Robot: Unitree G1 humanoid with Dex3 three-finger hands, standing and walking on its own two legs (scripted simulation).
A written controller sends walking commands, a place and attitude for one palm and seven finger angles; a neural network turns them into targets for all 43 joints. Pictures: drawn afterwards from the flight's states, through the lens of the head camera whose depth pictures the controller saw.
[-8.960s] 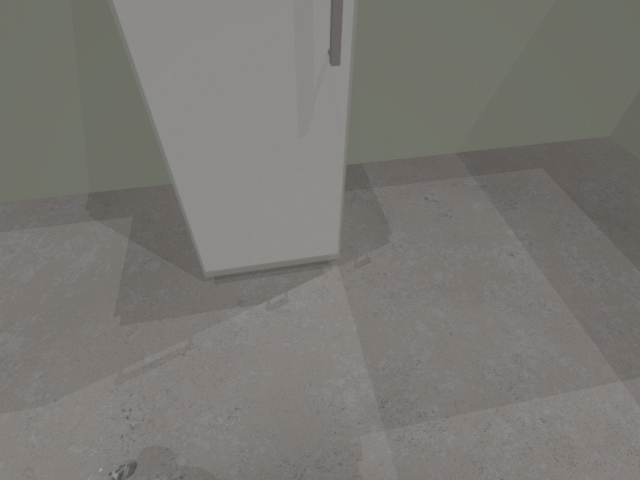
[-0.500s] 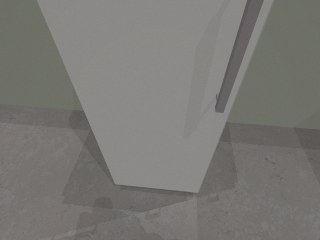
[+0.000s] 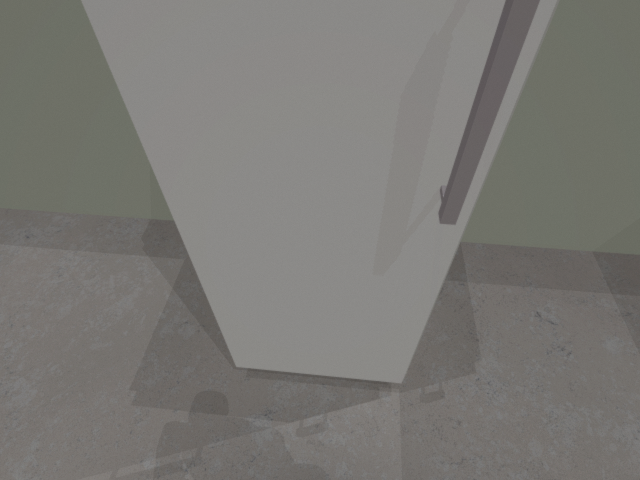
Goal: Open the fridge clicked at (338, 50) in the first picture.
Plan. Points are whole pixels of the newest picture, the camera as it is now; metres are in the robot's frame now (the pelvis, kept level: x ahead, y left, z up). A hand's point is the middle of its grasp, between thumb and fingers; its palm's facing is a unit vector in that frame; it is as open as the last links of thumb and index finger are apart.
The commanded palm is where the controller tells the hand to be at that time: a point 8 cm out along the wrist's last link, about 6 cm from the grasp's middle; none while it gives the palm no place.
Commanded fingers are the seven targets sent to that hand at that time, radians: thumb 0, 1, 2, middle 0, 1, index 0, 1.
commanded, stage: look again from close up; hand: right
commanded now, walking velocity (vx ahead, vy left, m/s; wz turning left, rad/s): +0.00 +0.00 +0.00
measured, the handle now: (486, 82) +0.47 -0.15 +0.27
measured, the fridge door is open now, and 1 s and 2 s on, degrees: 0 0 0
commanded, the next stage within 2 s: raise the hand to about handle height in 0.38 s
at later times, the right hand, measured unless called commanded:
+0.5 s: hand out of the picture +0.02 -0.19 -0.18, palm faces +0.00 +0.97 -0.24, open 7.4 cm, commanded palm +0.09 -0.24 -0.07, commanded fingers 0.00 -0.85 -0.88 0.20 0.33 0.20 0.33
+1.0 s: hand out of the picture +0.13 -0.21 +0.01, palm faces +0.19 +0.98 -0.04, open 9.2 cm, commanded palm +0.12 -0.26 +0.03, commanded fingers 0.00 -0.27 -0.63 0.25 0.70 0.25 0.70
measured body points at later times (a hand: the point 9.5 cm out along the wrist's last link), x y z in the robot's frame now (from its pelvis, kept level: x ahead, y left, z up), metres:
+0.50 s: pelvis +0.00 +0.00 +0.00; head +0.01 +0.00 +0.45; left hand +0.04 +0.26 -0.15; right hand +0.02 -0.25 -0.16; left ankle -0.06 +0.11 -0.74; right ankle -0.01 -0.09 -0.74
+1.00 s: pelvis -0.05 +0.03 -0.05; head -0.04 +0.02 +0.40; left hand +0.16 +0.27 -0.10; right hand +0.12 -0.26 +0.01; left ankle -0.06 +0.11 -0.74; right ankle -0.01 -0.09 -0.74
